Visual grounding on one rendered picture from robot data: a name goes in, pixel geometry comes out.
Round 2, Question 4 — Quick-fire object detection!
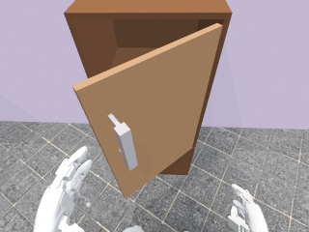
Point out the robot right hand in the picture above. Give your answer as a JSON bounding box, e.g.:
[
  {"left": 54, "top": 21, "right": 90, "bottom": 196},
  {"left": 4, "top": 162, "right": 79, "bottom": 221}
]
[{"left": 228, "top": 184, "right": 268, "bottom": 232}]

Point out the cupboard door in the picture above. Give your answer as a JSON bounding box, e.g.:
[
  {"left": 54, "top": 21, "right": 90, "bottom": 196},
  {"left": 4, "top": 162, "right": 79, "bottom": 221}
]
[{"left": 72, "top": 23, "right": 223, "bottom": 199}]

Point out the robot left hand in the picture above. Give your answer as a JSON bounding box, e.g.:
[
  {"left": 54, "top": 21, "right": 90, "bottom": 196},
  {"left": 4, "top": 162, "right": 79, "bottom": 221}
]
[{"left": 33, "top": 146, "right": 93, "bottom": 232}]

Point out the handle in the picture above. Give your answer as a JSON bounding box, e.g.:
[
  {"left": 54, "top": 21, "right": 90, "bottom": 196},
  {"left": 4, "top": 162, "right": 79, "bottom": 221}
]
[{"left": 107, "top": 113, "right": 138, "bottom": 171}]

